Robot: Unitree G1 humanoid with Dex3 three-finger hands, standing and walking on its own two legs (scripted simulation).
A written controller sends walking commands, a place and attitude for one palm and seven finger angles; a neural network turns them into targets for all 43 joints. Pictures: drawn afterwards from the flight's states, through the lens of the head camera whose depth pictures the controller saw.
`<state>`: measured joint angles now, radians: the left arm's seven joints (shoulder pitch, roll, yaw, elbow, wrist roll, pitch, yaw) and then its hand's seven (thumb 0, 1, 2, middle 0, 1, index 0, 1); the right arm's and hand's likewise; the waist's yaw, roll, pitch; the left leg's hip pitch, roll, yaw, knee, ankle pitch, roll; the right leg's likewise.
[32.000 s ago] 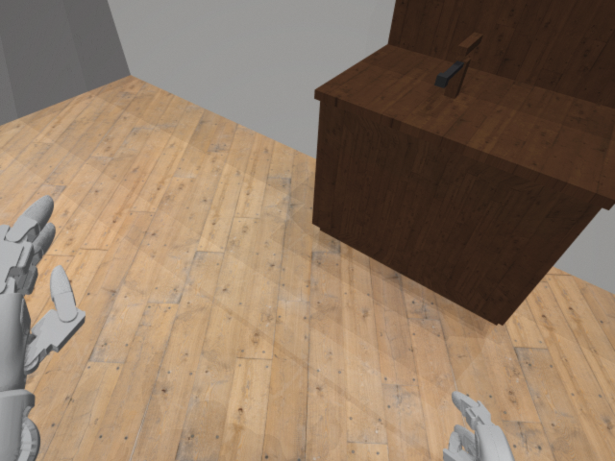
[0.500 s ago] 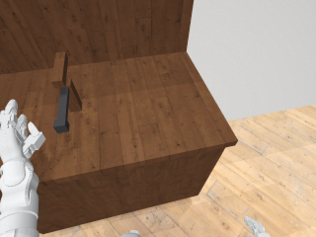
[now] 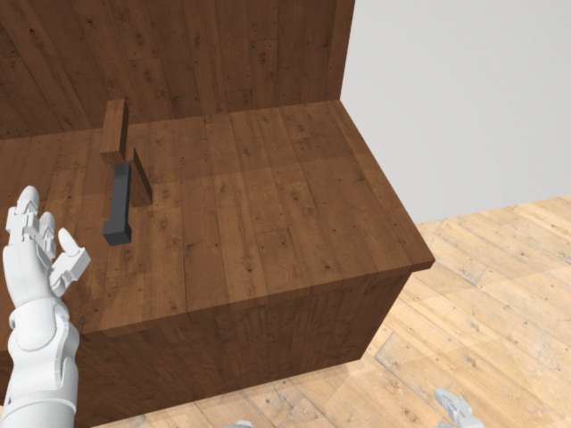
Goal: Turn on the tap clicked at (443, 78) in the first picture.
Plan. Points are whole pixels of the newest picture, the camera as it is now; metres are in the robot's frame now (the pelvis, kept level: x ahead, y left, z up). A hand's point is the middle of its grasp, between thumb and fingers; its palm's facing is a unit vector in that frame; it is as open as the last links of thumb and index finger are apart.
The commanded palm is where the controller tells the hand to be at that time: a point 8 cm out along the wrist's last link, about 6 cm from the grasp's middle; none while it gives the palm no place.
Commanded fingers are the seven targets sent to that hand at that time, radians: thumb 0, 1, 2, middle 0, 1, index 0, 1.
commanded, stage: push the lever round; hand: left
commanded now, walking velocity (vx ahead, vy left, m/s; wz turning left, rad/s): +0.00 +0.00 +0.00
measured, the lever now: (117, 232) +0.36 +0.26 +0.08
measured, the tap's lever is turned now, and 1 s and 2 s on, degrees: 0 9 38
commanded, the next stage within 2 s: none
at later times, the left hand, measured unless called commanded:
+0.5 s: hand (106, 251) +0.32 +0.27 +0.07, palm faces +0.48 -0.87 -0.08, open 7.8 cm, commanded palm +0.28 +0.30 +0.07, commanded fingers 0.00 0.90 0.90 -0.15 -0.15 -0.15 -0.15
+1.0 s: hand (131, 245) +0.34 +0.24 +0.07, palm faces +0.53 -0.85 -0.06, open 7.8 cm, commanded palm +0.30 +0.26 +0.07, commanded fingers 0.00 0.90 0.90 -0.15 -0.15 -0.15 -0.15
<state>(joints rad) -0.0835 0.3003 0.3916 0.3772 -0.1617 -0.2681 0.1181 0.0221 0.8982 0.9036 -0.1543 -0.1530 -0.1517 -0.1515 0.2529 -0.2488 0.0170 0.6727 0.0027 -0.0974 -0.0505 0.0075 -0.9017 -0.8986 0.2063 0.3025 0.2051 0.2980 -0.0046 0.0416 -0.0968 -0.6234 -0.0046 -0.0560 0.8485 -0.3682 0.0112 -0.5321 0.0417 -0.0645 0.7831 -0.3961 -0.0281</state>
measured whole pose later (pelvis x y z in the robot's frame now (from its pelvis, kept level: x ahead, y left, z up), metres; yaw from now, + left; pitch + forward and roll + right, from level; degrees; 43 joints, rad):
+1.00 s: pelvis -0.01 -0.01 +0.00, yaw +1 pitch +8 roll -2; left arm -0.16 0.20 0.27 0.40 -0.10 -0.25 0.29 0.03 0.91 0.91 -0.15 -0.15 -0.15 -0.15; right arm 0.23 -0.25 0.02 0.68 -0.01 -0.08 -0.04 0.01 -0.90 -0.90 0.21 0.30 0.20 0.30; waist -0.01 0.05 -0.10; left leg -0.64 -0.01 -0.07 0.86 -0.36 0.00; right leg -0.55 0.04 -0.08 0.81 -0.40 -0.04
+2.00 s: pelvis -0.01 -0.02 -0.01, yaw +1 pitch +10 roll -2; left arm -0.41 0.02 0.18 0.55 0.06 -0.15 0.74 0.02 0.91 0.91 -0.15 -0.15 -0.15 -0.15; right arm 0.19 -0.21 -0.01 0.72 -0.06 0.00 0.00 0.01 -0.90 -0.90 0.20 0.30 0.20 0.30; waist -0.04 0.04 -0.12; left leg -0.68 0.00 -0.08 0.88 -0.37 -0.02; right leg -0.59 0.05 -0.09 0.84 -0.42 -0.06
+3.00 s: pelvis +0.01 -0.03 -0.01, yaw +1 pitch +16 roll -1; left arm -0.74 -0.01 0.34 0.84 0.17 -0.09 0.96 0.02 0.92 0.91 -0.15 -0.15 -0.14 -0.14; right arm 0.25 -0.19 -0.04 0.77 -0.13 0.01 0.08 0.00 -0.90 -0.90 0.20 0.30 0.20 0.30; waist -0.08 0.05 -0.18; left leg -0.80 0.00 -0.09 0.91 -0.39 -0.03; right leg -0.72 0.05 -0.10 0.88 -0.44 -0.07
